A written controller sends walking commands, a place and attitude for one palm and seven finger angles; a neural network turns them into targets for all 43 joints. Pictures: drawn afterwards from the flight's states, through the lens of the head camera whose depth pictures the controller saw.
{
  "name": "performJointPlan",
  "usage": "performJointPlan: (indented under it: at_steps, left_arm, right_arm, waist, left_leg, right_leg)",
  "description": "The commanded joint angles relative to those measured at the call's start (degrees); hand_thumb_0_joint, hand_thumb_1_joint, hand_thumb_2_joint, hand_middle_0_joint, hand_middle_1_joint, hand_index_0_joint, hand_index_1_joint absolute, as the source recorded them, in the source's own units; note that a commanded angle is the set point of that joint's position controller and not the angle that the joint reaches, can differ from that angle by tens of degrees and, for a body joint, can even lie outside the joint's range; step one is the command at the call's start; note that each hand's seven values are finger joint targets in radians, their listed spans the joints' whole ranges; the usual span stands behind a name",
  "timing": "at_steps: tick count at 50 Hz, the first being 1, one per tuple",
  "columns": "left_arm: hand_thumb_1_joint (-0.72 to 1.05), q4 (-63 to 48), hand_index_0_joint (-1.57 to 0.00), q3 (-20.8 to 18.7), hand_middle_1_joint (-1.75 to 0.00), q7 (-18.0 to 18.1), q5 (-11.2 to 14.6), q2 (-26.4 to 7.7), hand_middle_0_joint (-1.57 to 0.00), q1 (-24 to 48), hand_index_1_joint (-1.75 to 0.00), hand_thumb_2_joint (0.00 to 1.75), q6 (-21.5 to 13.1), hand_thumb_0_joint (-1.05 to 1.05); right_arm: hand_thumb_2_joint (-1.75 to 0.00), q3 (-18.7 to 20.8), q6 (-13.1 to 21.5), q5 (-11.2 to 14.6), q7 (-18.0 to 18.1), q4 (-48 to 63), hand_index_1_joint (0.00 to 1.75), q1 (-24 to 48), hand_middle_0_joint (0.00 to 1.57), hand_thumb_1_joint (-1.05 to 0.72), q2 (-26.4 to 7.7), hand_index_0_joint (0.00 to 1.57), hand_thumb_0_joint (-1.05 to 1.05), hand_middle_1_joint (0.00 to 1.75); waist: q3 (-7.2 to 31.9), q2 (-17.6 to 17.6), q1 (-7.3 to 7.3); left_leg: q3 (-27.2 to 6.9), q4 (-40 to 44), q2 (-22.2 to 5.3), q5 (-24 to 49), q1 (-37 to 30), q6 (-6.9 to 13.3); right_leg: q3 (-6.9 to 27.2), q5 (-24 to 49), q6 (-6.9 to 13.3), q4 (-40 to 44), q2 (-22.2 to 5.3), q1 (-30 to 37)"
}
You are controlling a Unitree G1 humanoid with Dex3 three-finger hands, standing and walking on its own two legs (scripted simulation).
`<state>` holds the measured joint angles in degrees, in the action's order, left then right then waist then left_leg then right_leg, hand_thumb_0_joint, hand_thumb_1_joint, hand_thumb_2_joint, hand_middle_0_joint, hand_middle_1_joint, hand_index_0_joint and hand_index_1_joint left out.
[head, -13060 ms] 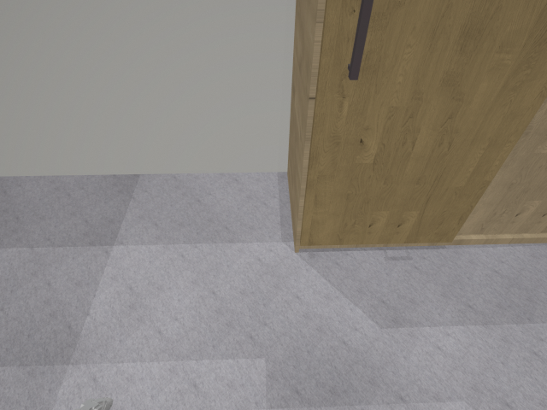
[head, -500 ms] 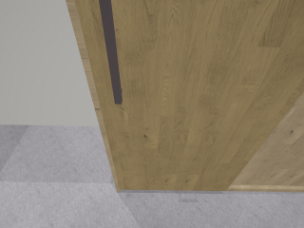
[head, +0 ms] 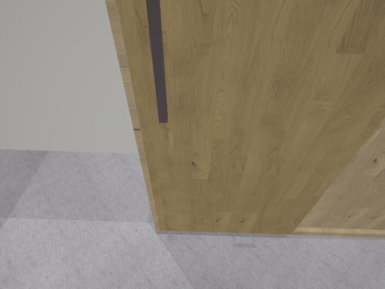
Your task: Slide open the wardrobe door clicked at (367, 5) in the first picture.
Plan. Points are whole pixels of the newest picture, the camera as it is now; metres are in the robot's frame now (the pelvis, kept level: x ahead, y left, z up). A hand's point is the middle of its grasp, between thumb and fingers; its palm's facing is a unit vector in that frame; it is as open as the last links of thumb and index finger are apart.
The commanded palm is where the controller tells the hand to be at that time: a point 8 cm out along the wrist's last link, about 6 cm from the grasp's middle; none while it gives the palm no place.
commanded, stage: come to a stop and stand still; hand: left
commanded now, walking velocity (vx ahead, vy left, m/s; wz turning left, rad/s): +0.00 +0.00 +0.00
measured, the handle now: (160, 62) +0.52 +0.11 +0.23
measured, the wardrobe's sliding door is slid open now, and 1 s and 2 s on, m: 0.00 0.00 0.00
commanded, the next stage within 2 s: look again from close up in 0.46 s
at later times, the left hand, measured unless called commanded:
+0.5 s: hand out of the picture +0.09 +0.23 -0.16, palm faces -0.03 -0.95 -0.31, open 7.4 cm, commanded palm none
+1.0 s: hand out of the picture +0.09 +0.23 -0.15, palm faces -0.03 -0.95 -0.32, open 7.4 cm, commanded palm none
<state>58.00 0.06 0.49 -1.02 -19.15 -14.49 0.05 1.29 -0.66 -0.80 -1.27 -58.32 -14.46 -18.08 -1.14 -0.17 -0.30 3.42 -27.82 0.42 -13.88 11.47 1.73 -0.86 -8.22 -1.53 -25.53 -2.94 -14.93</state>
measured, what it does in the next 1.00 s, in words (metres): stands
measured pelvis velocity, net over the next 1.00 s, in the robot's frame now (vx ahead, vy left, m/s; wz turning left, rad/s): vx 0.03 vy -0.01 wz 0.00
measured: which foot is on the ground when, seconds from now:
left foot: down 0.00-1.00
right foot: down 0.00-1.00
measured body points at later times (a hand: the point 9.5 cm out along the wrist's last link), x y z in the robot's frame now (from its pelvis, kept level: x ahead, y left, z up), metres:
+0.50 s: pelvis +0.02 +0.00 +0.00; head +0.02 +0.00 +0.45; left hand +0.09 +0.28 -0.13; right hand +0.09 -0.29 -0.13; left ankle +0.02 +0.10 -0.74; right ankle +0.07 -0.14 -0.74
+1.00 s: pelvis +0.03 -0.01 +0.01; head +0.03 -0.01 +0.46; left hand +0.10 +0.28 -0.13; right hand +0.08 -0.30 -0.13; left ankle +0.02 +0.10 -0.74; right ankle +0.07 -0.14 -0.74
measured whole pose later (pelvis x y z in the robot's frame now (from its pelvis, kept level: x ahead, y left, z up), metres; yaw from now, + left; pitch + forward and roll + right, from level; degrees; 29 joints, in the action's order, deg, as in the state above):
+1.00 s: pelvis +0.03 -0.01 +0.01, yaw +0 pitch -3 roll +0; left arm 62.1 0.8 0.8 -0.8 -18.2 -8.9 -0.9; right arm 0.4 0.1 -0.3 -0.9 -64.2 -8.8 -18.0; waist -2.8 -0.3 -0.5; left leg 2.8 -20.7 -0.1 -12.4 5.9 0.7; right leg -1.6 -7.4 -1.4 -19.8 -2.3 -9.8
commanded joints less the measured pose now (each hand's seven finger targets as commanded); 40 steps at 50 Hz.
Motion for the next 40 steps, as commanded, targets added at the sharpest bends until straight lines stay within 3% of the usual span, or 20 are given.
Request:
performJointPlan:
  at_steps: [1,13,23,40]
  left_arm:
    - [0.90,-3.7,-0.20,-2.2,-0.30,0.6,0.2,-9.9,-0.20,3.2,-0.30,0.90,-1.8,0.00]
    - [0.90,-0.6,-0.20,-1.8,-0.30,1.2,0.2,-8.6,-0.20,3.0,-0.30,0.90,-2.1,0.00]
    - [0.90,-0.6,-0.20,-1.9,-0.30,1.2,0.0,-9.1,-0.20,5.6,-0.30,0.90,-2.1,0.00]
    - [0.90,-0.3,-0.20,-1.8,-0.30,0.8,0.2,-10.2,-0.20,7.9,-0.30,0.90,-2.0,0.00]
  right_arm:
    - [-0.90,2.2,2.0,0.0,1.0,2.9,0.30,3.1,0.20,-0.90,-11.2,0.20,0.00,0.30]
    - [-0.90,1.7,2.5,0.4,1.4,-0.4,0.30,4.8,0.20,-0.90,-10.1,0.20,0.00,0.30]
    - [-0.90,1.7,2.4,0.2,1.3,-0.8,0.30,7.4,0.20,-0.90,-10.5,0.20,0.00,0.30]
    - [-0.90,1.1,2.3,0.2,1.2,-1.9,0.30,8.5,0.20,-0.90,-11.3,0.20,0.00,0.30]
  waist:
    - [-1.1,0.2,-0.44]
    - [0.6,0.7,-0.08]
    - [1.4,0.3,-0.12]
    - [1.9,-0.1,-0.19]
  left_leg:
    - [-9.0,10.4,-6.7,-9.6,5.3,0.5]
    - [-7.5,10.0,-7.3,2.0,2.0,0.1]
    - [-7.2,10.2,-7.3,5.6,-0.3,-0.2]
    - [-6.9,12.0,-7.4,5.4,-1.7,-0.6]
  right_leg:
    - [6.3,-11.0,2.9,6.2,-4.2,1.9]
    - [4.8,1.5,2.4,4.7,-4.7,6.0]
    - [4.9,4.9,2.4,5.3,-4.9,7.1]
    - [4.9,4.6,2.2,7.7,-5.2,8.7]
